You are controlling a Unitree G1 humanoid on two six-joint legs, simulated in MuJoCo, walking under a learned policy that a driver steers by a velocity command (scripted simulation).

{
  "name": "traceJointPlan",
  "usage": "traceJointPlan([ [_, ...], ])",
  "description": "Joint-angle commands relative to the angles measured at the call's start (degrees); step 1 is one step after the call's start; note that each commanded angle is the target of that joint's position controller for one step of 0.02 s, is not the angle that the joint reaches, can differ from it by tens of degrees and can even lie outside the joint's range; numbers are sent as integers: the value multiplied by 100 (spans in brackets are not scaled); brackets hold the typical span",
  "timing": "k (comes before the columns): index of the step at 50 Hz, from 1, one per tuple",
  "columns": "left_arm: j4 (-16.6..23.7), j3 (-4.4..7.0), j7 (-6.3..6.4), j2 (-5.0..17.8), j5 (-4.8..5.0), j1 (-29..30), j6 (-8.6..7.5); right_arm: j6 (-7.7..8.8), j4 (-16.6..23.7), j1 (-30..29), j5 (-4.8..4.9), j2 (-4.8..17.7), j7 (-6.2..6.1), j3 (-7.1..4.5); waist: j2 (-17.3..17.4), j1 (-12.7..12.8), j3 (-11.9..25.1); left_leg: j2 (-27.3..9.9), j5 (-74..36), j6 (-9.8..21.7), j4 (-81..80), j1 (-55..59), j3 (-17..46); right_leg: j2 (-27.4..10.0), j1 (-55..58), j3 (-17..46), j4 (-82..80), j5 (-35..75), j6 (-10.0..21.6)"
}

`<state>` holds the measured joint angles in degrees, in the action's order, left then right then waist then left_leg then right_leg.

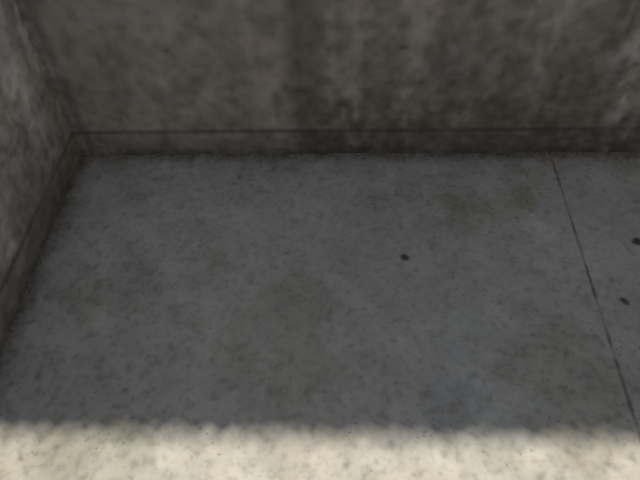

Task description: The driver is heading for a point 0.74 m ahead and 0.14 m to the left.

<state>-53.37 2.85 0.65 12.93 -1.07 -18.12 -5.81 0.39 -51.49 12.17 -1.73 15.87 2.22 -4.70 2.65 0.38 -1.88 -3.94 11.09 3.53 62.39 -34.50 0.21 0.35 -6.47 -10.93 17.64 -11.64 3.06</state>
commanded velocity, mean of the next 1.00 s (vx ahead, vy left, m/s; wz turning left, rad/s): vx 0.49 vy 0.00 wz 0.39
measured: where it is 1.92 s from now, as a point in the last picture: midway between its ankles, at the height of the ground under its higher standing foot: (272, 403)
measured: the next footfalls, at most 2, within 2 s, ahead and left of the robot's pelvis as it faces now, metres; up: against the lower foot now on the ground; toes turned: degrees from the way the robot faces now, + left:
left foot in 0.28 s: +0.28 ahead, +0.12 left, +0.00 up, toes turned +15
right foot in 0.84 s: +0.69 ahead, +0.08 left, +0.00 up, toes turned +21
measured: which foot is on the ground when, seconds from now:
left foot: up 0.00-0.26, down 0.28-0.86, up 0.88-1.00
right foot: down 0.00-0.28, up 0.30-0.82, down 0.84-1.00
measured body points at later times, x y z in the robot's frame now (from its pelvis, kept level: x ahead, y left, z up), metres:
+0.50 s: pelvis +0.25 +0.07 -0.01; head +0.28 +0.09 +0.44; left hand +0.30 +0.36 -0.13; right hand +0.38 -0.18 -0.13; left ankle +0.24 +0.11 -0.75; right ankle +0.33 -0.09 -0.67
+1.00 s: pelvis +0.55 +0.11 -0.01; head +0.58 +0.11 +0.44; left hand +0.54 +0.39 -0.13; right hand +0.68 -0.13 -0.15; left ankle +0.41 +0.18 -0.65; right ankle +0.62 +0.06 -0.75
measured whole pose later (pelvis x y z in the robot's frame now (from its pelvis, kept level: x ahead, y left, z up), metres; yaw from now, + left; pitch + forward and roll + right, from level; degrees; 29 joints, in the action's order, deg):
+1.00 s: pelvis +0.55 +0.11 -0.01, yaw +23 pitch +0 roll +0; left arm -48.3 2.6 -0.5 14.2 -1.3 -12.0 -4.0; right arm 3.3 -52.2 17.7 -1.4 15.4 -0.1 -2.7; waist 1.7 -1.2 -3.9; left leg 2.4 19.7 3.9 67.5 -21.6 3.0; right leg 3.1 -15.8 -4.6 24.9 -8.9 4.5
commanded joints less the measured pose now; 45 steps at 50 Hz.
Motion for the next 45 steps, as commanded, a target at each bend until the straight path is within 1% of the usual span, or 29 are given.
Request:
traceJointPlan([
  [1, 182, 80, 2, 478, -6, -134, -107, -14, 421, -259, -6, -51, 102, 67, -710, -70, -174, -180, -627, -86, -427, -572, -1, -1490, 134, 636, -955, 1596, 457],
  [3, 148, 84, 6, 516, -11, -187, -100, 8, 585, -688, -1, -103, 149, 125, -689, -5, -274, -129, -991, -89, -1213, -404, -178, -1409, 139, 317, -947, 1776, 428],
  [5, 92, 111, 29, 633, -6, -340, -90, 16, 749, -1095, -15, -132, 189, 179, -691, 97, -343, -77, -1121, -13, -1841, -203, -425, -1483, 279, 111, -951, 1963, 417],
  [7, 14, 138, 56, 726, -10, -528, -51, 17, 877, -1355, -32, -85, 212, 192, -671, 162, -398, -18, -933, 114, -2218, -113, -600, -1596, 622, -39, -846, 2258, 400],
  [9, -52, 157, 87, 792, -22, -644, 25, 18, 953, -1442, -55, -16, 207, 176, -689, 150, -380, 129, -536, 289, -2482, 33, -753, -1668, 1009, -213, -519, 3031, 358],
  [11, -75, 199, 116, 956, -31, -645, 113, 10, 910, -1165, -76, 86, 156, 126, -827, -9, -144, 491, 76, 512, -2612, 581, -971, -1686, 1269, -409, 264, 4734, 301],
  [12, -76, 224, 119, 1047, -34, -639, 177, 26, 804, -745, -74, 170, 123, 74, -856, -187, 105, 710, 343, 647, -2715, 1039, -1022, -1685, 1331, -459, 988, 5313, 297],
  [13, -47, 239, 107, 1110, -20, -612, 241, 75, 608, -65, -85, 295, 72, -8, -783, -460, 508, 915, 354, 806, -3016, 1869, -989, -1660, 1103, -507, 2053, 5164, 251],
  [14, 70, 226, 84, 1077, -21, -527, 264, 118, 314, 892, -152, 621, -18, -159, -396, -900, 1043, 661, 410, 1059, -3426, 3295, -380, -1532, 127, -558, 3614, 3891, 54],
  [15, 485, 72, -26, 343, 38, -756, 227, 111, 361, 973, -162, 1340, -102, -330, 961, -544, 1591, -1188, 601, 1816, -3594, 5219, 2424, -679, -2427, -443, 5686, -1036, -301],
  [16, 771, 168, -68, 789, 14, -36, 151, 19, 492, 1166, 18, 1462, -143, -355, 517, -786, 1878, -1642, 601, 2157, -4580, 5410, 4376, 22, -3454, 806, 6597, -1984, -429],
  [17, 930, 156, -95, 793, 38, 504, 81, -17, 403, 924, 55, 1318, -206, -316, 71, -709, 985, -1487, 143, 1951, -4682, 4906, 3316, -385, -3979, 1168, 6445, -1342, -341],
  [18, 887, 116, -91, 724, 67, 429, 13, 13, 397, 626, 107, 983, -230, -235, -190, -450, 482, -1276, -533, 1721, -4724, 4098, 2688, -607, -3710, 1177, 5852, -842, -299],
  [19, 785, 129, -72, 714, 22, 310, 34, 65, 426, 335, 119, 766, -242, -179, -384, -177, 199, -943, -1231, 1492, -4778, 3454, 2171, -750, -3290, 1204, 5382, -706, -312],
  [20, 764, 129, -68, 702, -94, 161, 140, 118, 451, 160, 166, 616, -258, -125, -364, 27, 177, -703, -1671, 1402, -4838, 3038, 1821, -800, -2880, 1239, 5120, -677, -381],
  [21, 728, 125, -80, 661, -159, 46, 253, 182, 481, 115, 173, 552, -243, -91, -325, 120, 265, -570, -1929, 1367, -4862, 2842, 1643, -806, -2609, 1249, 4942, -680, -438],
  [22, 758, 121, -102, 613, -183, 44, 340, 250, 462, 201, 194, 574, -225, -87, -317, 161, 290, -477, -2139, 1378, -4885, 2745, 1559, -776, -2550, 1204, 4794, -685, -497],
  [25, 915, 88, -156, 509, -168, 460, 447, 329, 372, 545, 175, 717, -197, -108, -194, 73, 127, -317, -1978, 1277, -5114, 2598, 1367, -761, -2821, 1066, 4129, -109, -600],
  [29, 1154, 58, -190, 513, -135, 1286, 442, 360, 200, 1090, 174, 608, -193, -49, -20, -260, -59, -255, -2186, 947, -5212, 3045, 1268, -721, -3229, 1012, 3065, 842, -551],
  [32, 1302, 20, -227, 501, -98, 1758, 413, 382, 81, 1408, 152, 614, -228, -17, 28, -450, -97, -308, -2518, 811, -5130, 3518, 1210, -597, -3330, 948, 2490, 1201, -443],
  [36, 1597, -29, -260, 519, -86, 2399, 348, 375, -80, 1726, 87, 690, -342, 8, 13, -631, -315, -567, -2673, 869, -5008, 4213, 1358, -407, -3582, 868, 1820, 1041, -295],
  [38, 1658, -27, -267, 572, -68, 2350, 302, 383, -127, 1665, 60, 754, -382, 7, 101, -514, -359, -672, -3149, 796, -4871, 4294, 1322, -280, -3239, 834, 1519, 781, -123],
  [39, 1596, -13, -249, 603, -58, 2071, 283, 396, -121, 1512, 56, 785, -390, 11, 145, -334, -287, -645, -3736, 687, -4678, 4174, 1201, -153, -2704, 787, 1334, 608, -13],
  [40, 1458, 29, -202, 680, -43, 1619, 267, 412, -124, 1402, 52, 839, -389, 8, 204, -131, -64, -591, -4609, 581, -4274, 4071, 1104, 58, -1981, 703, 1255, 406, 95],
  [41, 1215, 99, -130, 809, -32, 849, 236, 414, -149, 1347, 34, 884, -365, 5, 147, 199, 362, -449, -5202, 491, -3410, 3985, 962, 258, -1042, 620, 1095, 310, 221],
  [42, 954, 178, -43, 984, -92, -120, 183, 434, -129, 1284, 57, 843, -342, 28, -19, 656, 920, -227, -4540, 394, -2198, 3309, 784, -77, 354, 954, 949, 409, 416],
  [43, 876, 312, 39, 1534, -244, -898, 162, 464, 77, 1532, 222, 446, -295, 127, -863, 757, 1740, 373, -2351, 205, -318, 1811, 470, -1534, 1978, 2940, 819, -501, 865],
  [44, 758, 366, -35, 1632, -160, -842, 238, 457, 3, 1930, 271, 438, -292, 95, -1788, 457, 2074, 1237, 1718, 115, 1181, 613, 366, -2460, 2416, 5304, -15, -278, 1448],
  [45, 851, 288, -92, 1258, -14, -230, 277, 424, -5, 1618, 86, 658, -309, 61, -851, 226, 1142, 793, 1375, 193, 1529, 158, 722, -2244, 1605, 4894, -189, -671, 1373],
])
